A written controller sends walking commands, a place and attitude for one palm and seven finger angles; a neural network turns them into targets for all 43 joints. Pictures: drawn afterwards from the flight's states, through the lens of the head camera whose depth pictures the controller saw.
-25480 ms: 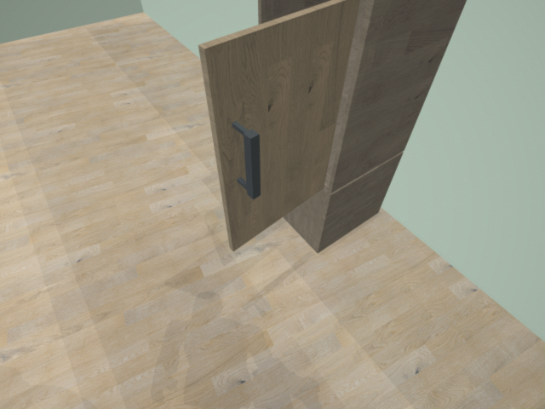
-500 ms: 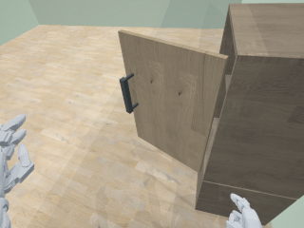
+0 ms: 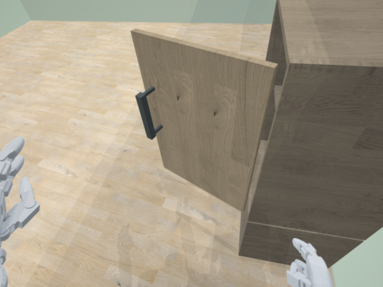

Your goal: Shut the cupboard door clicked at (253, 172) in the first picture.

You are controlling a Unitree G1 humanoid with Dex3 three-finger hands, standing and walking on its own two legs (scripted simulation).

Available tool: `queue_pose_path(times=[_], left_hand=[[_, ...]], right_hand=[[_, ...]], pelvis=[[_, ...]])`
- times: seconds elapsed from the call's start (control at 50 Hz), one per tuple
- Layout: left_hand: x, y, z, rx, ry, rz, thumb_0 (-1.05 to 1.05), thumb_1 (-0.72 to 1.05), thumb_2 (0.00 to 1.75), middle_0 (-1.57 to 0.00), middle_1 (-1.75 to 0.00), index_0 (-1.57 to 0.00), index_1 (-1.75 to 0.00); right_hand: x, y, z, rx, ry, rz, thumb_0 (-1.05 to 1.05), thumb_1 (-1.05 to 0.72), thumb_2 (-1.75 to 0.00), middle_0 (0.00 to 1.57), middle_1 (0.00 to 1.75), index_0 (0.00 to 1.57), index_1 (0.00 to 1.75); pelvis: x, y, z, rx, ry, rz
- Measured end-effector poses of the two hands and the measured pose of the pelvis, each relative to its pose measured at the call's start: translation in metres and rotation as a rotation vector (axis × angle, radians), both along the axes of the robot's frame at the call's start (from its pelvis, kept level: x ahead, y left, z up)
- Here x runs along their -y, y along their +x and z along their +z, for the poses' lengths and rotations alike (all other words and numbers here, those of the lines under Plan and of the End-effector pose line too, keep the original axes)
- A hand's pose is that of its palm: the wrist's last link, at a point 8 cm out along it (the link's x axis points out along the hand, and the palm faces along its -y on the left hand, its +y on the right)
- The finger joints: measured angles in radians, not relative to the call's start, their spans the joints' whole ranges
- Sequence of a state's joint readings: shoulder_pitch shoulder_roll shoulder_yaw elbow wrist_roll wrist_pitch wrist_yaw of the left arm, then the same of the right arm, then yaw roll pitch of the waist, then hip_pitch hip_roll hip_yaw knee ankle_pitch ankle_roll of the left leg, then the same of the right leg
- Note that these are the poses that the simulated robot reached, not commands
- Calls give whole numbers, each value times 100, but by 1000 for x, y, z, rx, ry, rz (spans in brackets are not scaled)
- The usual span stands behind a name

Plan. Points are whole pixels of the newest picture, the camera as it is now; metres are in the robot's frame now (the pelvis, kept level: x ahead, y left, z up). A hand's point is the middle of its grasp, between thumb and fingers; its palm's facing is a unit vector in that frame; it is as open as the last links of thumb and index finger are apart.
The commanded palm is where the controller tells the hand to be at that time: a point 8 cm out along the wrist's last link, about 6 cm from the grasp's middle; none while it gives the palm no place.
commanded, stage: step back with the hand held close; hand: left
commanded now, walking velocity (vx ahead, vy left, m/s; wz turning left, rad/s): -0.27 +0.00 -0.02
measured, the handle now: (151, 113) +0.61 +0.20 +0.00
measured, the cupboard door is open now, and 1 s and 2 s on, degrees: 66 66 66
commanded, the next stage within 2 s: stop stepping back and stand still in 0.86 s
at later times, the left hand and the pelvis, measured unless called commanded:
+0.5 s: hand out of the picture +0.11 +0.32 +0.16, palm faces +0.40 -0.77 -0.50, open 7.4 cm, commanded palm +0.04 +0.35 +0.18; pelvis -0.09 +0.05 -0.01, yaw +2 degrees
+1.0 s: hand out of the picture -0.02 +0.33 +0.16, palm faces +0.45 -0.78 -0.45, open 7.4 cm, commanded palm -0.08 +0.36 +0.18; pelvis -0.21 +0.06 -0.02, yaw +1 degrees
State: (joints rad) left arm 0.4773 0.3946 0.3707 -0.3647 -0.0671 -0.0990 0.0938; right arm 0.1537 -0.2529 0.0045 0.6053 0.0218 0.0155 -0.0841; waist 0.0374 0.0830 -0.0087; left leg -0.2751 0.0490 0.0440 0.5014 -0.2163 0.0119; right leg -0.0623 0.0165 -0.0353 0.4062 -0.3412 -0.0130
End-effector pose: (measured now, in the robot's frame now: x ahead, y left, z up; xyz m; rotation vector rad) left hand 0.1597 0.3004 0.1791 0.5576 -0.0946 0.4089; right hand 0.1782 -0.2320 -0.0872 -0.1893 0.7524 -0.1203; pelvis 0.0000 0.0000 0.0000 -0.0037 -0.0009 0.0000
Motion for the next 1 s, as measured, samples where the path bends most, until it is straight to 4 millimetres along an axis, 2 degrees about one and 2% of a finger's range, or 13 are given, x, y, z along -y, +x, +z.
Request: queue_pose_path(times=[0.16,0.3,0.48,0.6,0.66,0.7,0.74,0.8,0.88,0.94,1.0], left_hand=[[-10,-1,2,-28,36,-73,1,89,90,-21,-30,-21,-30],[-32,-21,9,24,65,-99,1,89,90,-21,-30,-21,-30],[-51,-78,-1,75,41,-66,1,89,90,-21,-30,-21,-30],[-58,-139,3,111,72,10,1,89,90,-21,-30,-21,-30],[-58,-172,6,135,77,38,1,89,90,-21,-30,-21,-30],[-61,-186,7,165,67,50,1,89,90,-21,-30,-21,-30],[-67,-193,7,217,53,56,1,89,90,-21,-30,-21,-30],[-81,-192,5,279,32,75,1,89,90,-21,-30,-21,-30],[-93,-192,1,246,24,75,1,89,90,-21,-30,-21,-30],[-83,-203,0,220,23,22,1,89,90,-21,-30,-21,-30],[-63,-218,1,200,47,-63,1,90,90,-21,-30,-21,-30]], right_hand=[[-5,-17,3,-33,-31,-74,1,-90,-90,20,30,21,30],[-23,-45,13,-6,-40,-91,1,-90,-90,20,30,21,30],[-42,-95,13,14,-65,-50,1,-90,-90,21,30,21,30],[-50,-124,0,-31,-72,38,1,-90,-90,21,30,21,30],[-53,-136,-5,-50,-78,65,1,-90,-90,21,30,21,30],[-56,-144,-5,-55,-89,66,1,-90,-90,21,30,21,30],[-60,-151,-6,-46,-111,69,2,-90,-90,21,30,21,30],[-70,-161,-5,-19,-124,76,2,-90,-90,21,30,21,30],[-83,-177,1,18,-70,68,2,-90,-90,21,30,21,30],[-87,-190,5,38,-34,70,1,-90,-90,21,30,21,30],[-85,-203,4,61,-16,76,1,-90,-90,21,30,21,30]], pelvis=[[-21,-11,-2,-25,0,-21],[-36,-35,-3,-20,-8,-34],[-48,-81,-8,1,-37,12],[-44,-115,-13,10,-44,109],[-47,-128,-14,16,-36,93],[-52,-133,-15,19,-27,75],[-59,-140,-18,16,-32,82],[-64,-160,-19,30,-45,91],[-64,-183,-15,14,-75,93],[-61,-197,-15,-24,-73,73],[-57,-213,-21,-67,-39,27]])
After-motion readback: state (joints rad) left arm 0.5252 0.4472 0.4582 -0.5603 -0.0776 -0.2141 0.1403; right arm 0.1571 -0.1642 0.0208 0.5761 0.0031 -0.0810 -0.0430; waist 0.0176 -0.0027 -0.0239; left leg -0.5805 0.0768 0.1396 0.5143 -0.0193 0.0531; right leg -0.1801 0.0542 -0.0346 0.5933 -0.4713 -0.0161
